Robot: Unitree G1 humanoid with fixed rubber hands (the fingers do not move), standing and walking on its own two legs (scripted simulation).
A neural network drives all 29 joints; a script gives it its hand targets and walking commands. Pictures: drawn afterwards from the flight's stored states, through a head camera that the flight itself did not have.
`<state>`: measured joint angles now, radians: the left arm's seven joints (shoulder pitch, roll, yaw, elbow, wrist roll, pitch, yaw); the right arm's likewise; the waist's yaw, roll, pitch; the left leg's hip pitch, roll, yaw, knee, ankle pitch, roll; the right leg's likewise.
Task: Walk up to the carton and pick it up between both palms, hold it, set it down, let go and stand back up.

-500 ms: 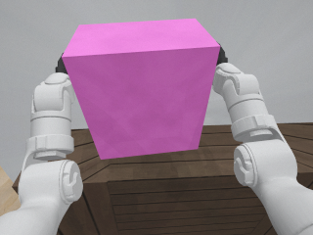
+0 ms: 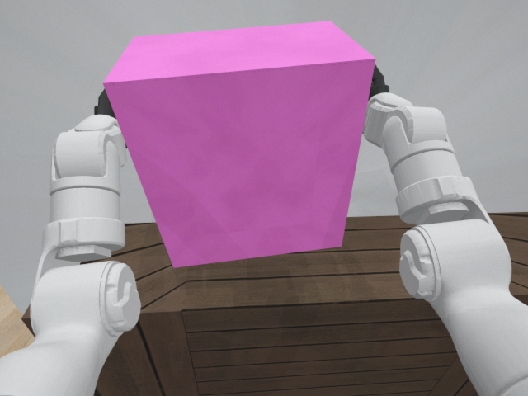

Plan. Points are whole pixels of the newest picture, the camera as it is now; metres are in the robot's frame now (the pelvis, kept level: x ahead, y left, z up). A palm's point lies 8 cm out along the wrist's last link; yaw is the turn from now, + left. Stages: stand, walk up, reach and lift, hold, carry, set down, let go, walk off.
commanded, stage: reach and lift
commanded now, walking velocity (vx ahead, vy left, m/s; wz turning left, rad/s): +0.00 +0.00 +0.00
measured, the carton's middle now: (247, 151) +0.38 +0.01 +0.25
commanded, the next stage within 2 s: hold in 0.08 s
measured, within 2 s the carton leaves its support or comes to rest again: neither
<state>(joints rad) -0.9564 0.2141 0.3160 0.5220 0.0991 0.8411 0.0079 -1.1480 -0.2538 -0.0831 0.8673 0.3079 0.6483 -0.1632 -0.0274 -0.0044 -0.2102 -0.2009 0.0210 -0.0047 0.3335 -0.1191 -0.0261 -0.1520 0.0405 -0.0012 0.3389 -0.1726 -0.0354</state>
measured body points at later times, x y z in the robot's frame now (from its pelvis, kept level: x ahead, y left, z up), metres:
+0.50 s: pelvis +0.00 +0.00 +0.00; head -0.09 +0.01 +0.44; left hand +0.39 +0.20 +0.30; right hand +0.40 -0.17 +0.32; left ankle +0.04 +0.13 -0.75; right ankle +0.01 -0.10 -0.75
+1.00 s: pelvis +0.00 +0.00 +0.00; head -0.09 +0.01 +0.44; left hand +0.38 +0.20 +0.30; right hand +0.39 -0.17 +0.33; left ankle +0.04 +0.13 -0.75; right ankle +0.01 -0.10 -0.75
